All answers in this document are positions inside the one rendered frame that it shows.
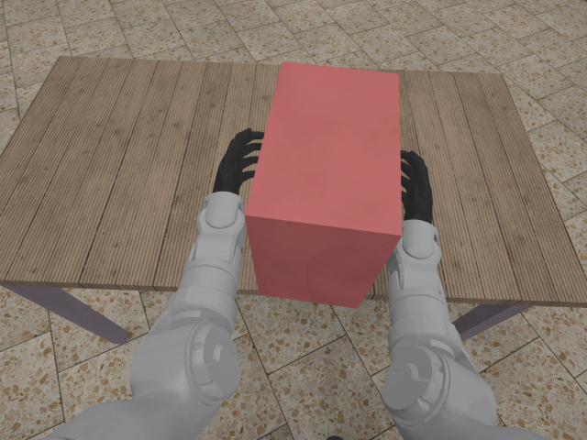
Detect right robot hand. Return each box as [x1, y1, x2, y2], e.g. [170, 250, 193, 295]
[401, 150, 433, 225]

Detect right robot forearm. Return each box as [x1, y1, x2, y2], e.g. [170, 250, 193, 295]
[387, 219, 481, 377]

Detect robot right upper arm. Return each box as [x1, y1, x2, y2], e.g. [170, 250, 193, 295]
[381, 346, 549, 440]

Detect table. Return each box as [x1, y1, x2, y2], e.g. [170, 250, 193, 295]
[0, 56, 587, 345]

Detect left robot hand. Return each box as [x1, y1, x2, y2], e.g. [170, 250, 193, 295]
[212, 128, 265, 195]

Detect left robot forearm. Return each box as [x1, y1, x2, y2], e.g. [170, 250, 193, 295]
[129, 192, 245, 393]

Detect robot left upper arm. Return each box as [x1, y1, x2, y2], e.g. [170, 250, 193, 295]
[37, 321, 241, 440]

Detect carton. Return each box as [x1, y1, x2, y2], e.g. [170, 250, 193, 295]
[245, 61, 402, 309]

